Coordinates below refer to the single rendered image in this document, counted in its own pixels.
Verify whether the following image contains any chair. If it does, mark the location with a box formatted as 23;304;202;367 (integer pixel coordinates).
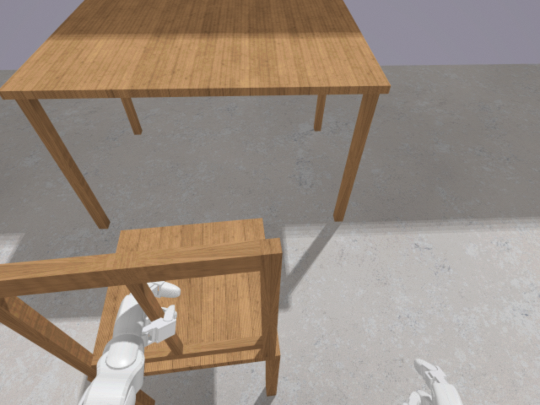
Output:
0;218;283;405

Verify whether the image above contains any robot left hand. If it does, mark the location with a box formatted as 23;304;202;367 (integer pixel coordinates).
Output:
112;281;181;347

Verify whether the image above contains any robot left forearm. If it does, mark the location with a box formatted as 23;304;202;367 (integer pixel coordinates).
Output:
78;334;145;405

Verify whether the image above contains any table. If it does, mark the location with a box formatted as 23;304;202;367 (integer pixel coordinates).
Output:
0;0;391;229

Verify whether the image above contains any robot right hand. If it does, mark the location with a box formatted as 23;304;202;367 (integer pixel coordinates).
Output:
403;359;463;405

